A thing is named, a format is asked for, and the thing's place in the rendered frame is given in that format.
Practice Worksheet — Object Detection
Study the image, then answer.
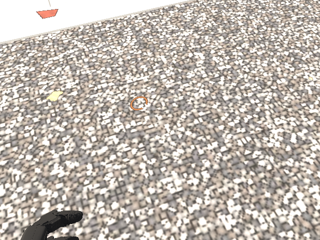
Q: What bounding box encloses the robot left hand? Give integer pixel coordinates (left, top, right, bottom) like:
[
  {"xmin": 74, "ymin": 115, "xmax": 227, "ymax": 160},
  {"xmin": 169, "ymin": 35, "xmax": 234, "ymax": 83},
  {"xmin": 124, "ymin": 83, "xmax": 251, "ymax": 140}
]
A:
[{"xmin": 20, "ymin": 209, "xmax": 83, "ymax": 240}]

